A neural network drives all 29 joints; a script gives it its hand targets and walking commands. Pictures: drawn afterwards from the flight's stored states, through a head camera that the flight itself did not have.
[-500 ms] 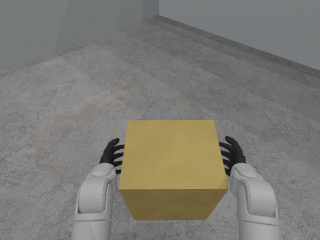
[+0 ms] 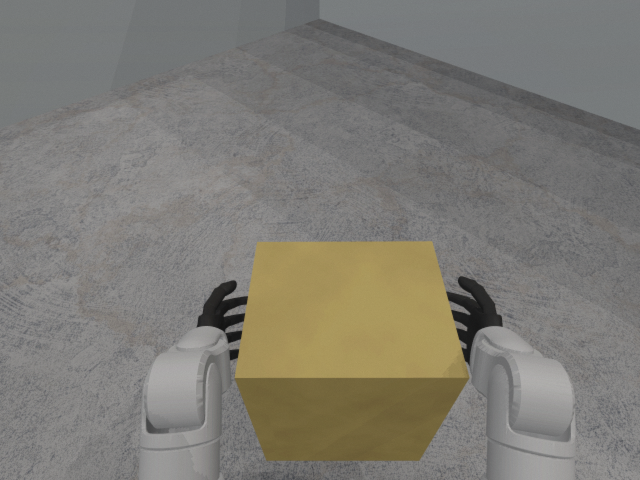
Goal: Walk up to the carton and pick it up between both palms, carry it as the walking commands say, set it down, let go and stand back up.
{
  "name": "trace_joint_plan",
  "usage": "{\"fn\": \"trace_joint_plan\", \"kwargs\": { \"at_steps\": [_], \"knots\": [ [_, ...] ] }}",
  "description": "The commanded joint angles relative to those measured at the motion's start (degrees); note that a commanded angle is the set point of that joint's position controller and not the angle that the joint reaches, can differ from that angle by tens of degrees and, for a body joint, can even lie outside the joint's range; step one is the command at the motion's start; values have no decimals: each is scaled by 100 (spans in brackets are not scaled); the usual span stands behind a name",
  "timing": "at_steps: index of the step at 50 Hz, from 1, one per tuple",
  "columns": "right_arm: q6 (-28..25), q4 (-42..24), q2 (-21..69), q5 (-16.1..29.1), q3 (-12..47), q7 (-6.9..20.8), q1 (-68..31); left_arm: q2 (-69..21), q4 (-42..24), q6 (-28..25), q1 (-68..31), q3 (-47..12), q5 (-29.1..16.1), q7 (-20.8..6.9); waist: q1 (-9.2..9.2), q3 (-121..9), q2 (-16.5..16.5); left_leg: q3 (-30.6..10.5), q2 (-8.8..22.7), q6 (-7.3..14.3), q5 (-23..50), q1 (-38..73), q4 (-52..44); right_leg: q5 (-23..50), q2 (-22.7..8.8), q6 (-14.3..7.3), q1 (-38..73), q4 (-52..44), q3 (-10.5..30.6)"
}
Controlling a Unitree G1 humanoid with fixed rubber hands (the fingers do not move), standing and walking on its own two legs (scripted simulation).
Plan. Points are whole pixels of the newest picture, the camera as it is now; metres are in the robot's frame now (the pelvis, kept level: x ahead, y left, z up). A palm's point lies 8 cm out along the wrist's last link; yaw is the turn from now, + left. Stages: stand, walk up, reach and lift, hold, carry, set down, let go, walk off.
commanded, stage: carry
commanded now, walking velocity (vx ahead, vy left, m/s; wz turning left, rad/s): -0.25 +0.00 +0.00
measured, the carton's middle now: (343, 358) +0.28 +0.00 -0.01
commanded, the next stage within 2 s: none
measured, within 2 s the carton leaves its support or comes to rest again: neither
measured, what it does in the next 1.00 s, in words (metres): walks backwards: right foot, then left foot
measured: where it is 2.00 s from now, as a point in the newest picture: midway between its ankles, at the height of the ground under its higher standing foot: outside the picture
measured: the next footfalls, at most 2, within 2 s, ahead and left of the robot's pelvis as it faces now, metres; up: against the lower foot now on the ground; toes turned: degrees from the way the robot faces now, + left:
right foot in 0.48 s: +0.01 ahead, -0.10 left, +0.00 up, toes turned -7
left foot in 0.88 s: -0.03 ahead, +0.13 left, +0.00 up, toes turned +9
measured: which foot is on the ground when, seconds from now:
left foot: down 0.00-0.50, up 0.52-0.86, down 0.88-1.00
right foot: down 0.00-0.26, up 0.28-0.46, down 0.48-0.88, up 0.90-1.00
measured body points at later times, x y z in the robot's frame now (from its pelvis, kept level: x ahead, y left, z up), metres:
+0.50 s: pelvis -0.01 -0.01 -0.01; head +0.02 -0.01 +0.44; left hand +0.27 +0.15 +0.06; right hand +0.27 -0.16 +0.06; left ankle -0.01 +0.11 -0.72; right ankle -0.02 -0.10 -0.72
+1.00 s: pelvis -0.14 +0.03 +0.00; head -0.10 +0.06 +0.45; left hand +0.14 +0.19 +0.06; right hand +0.15 -0.11 +0.08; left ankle -0.07 +0.12 -0.72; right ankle -0.14 -0.09 -0.66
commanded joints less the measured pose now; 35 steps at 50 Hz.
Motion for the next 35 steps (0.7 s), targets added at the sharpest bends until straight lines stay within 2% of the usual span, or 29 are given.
{"fn": "trace_joint_plan", "kwargs": {
  "at_steps": [1,6,7,9,10,11,12,13,14,15,16,17,18,20,21,22,23,24,25,26,28,29,30,31,33,35],
  "knots": [
    [82,-634,5387,2460,4288,1209,-2943,-5324,-1040,-168,-3601,-4016,-2691,-1495,-4,-1069,126,-659,487,134,21,-983,-597,-86,-1288,-160,-9,-964,1258],
    [56,-759,5419,2497,4356,1213,-2921,-5392,-1021,-187,-3443,-3988,-2658,-1491,17,-1473,-568,-240,-6,26,-296,-644,418,834,-1795,-421,108,-1332,1753],
    [58,-754,5449,2527,4361,1222,-2942,-5414,-1036,-190,-3425,-3993,-2650,-1481,31,-1550,-560,-239,-14,34,-323,-599,453,974,-1814,-448,145,-1261,1716],
    [48,-820,5421,2554,4399,1236,-2978,-5384,-1057,-194,-3351,-3991,-2594,-1456,22,-1485,-491,-280,44,85,-132,-419,-35,831,-1609,-297,-32,-1096,1484],
    [34,-871,5440,2572,4404,1254,-3033,-5379,-1106,-204,-3441,-4014,-2589,-1442,-3,-1397,-188,-434,193,127,162,-412,-540,582,-1416,-164,-133,-826,1256],
    [23,-908,5428,2553,4375,1247,-3077,-5411,-1144,-209,-3463,-4013,-2604,-1441,4,-1302,342,-925,645,232,558,-541,-1098,261,-1016,22,-217,-376,843],
    [33,-848,5406,2537,4361,1250,-3070,-5412,-1211,-205,-3592,-4021,-2602,-1438,12,-1117,982,-1626,1272,467,958,-606,-1649,-430,-563,213,-493,257,333],
    [31,-883,5363,2524,4336,1241,-3044,-5457,-1160,-182,-3512,-4034,-2634,-1463,9,-1091,1579,-2023,1841,866,1835,-719,-1940,-1277,-158,314,-472,1390,-33],
    [45,-845,5406,2508,4312,1232,-2911,-5450,-1168,-157,-3579,-4044,-2692,-1472,-33,-950,1496,-2059,2077,1155,2767,-872,-1994,-1902,-103,309,-592,2338,230],
    [59,-809,5417,2493,4309,1229,-2842,-5501,-1064,-153,-3496,-4037,-2719,-1475,11,-962,1202,-1769,2009,1234,3446,-812,-1724,-1919,-170,251,-663,2731,495],
    [57,-826,5403,2487,4324,1242,-2862,-5536,-1046,-172,-3484,-4049,-2729,-1471,21,-1136,1075,-1574,1949,1264,4179,-593,-1339,-1900,-175,241,-768,3025,581],
    [49,-850,5389,2449,4332,1230,-2879,-5567,-1052,-163,-3468,-4096,-2771,-1471,66,-1170,1043,-1245,1692,1068,4776,-407,-944,-1803,-264,236,-804,2636,580],
    [47,-898,5335,2428,4328,1226,-2844,-5509,-1164,-164,-3450,-4115,-2791,-1473,70,-1275,1151,-1035,1484,897,5356,-143,-636,-1723,-272,230,-780,2254,479],
    [56,-775,5329,2363,4247,1180,-2659,-5457,-1121,-117,-3368,-4077,-2807,-1455,0,-1673,1392,-981,1389,814,6768,783,-103,-1689,-102,234,-821,1360,236],
    [43,-802,5282,2331,4267,1167,-2538,-5417,-1081,-118,-3166,-4031,-2746,-1449,23,-1921,1375,-948,1362,762,6917,1007,95,-1431,-116,223,-650,809,213],
    [40,-723,5268,2311,4256,1157,-2427,-5396,-1088,-121,-3117,-4032,-2744,-1451,75,-2150,1282,-821,1259,621,6604,1023,351,-701,-195,231,-259,-22,175],
    [15,-683,5312,2319,4245,1131,-2385,-5419,-1034,-122,-3117,-4016,-2787,-1463,62,-2398,702,-623,1026,287,5455,555,733,1607,-628,237,484,-514,421],
    [-25,-842,5310,2398,4268,1116,-2489,-5404,-1117,-173,-3009,-4000,-2804,-1475,66,-2599,-219,-493,673,-41,2778,-556,1283,4998,-1440,-36,1569,-244,1223],
    [-52,-1040,5323,2483,4379,1104,-2727,-5436,-1097,-201,-2932,-3968,-2775,-1494,72,-2592,-1552,-287,119,-221,-1238,-1849,2051,8217,-2487,-489,2467,6,2253],
    [-88,-1132,5336,2602,4458,1085,-2839,-5399,-1229,-212,-3036,-4021,-2827,-1495,94,-2446,-1337,-578,-164,-268,-1607,-2065,2603,8590,-2390,-772,2389,-47,2170],
    [-150,-1259,5401,2649,4667,1083,-2909,-5359,-1244,-283,-2805,-3935,-2754,-1501,175,-2205,-869,-748,-165,-208,-1412,-2187,3134,6975,-2283,-853,2142,-242,1825],
    [-175,-1211,5412,2632,4671,1073,-2815,-5250,-1348,-322,-2816,-3935,-2734,-1500,148,-2133,-924,-726,-117,-224,-1259,-2209,3067,6398,-2094,-767,1978,-227,1627],
    [-185,-1248,5438,2632,4675,1062,-2766,-5291,-1352,-337,-2794,-3943,-2745,-1490,133,-2147,-938,-623,-89,-210,-1092,-2137,2855,6222,-1947,-723,1929,-147,1410],
    [-189,-1287,5417,2632,4701,1054,-2722,-5255,-1404,-356,-2753,-3934,-2726,-1481,129,-2118,-872,-539,-120,-216,-1036,-2048,2618,6245,-1880,-655,1962,-103,1364],
    [-184,-1349,5385,2615,4678,1033,-2639,-5217,-1458,-365,-2714,-3937,-2728,-1473,126,-2246,-1006,-486,-150,-197,-949,-1862,2272,6137,-1823,-638,2030,-60,1277],
    [-163,-1294,5307,2578,4615,1036,-2520,-5149,-1449,-351,-2621,-3987,-2685,-1453,127,-2294,-968,-457,-197,-170,-872,-1645,1833,5958,-1850,-624,1999,-84,1294]
  ]
}}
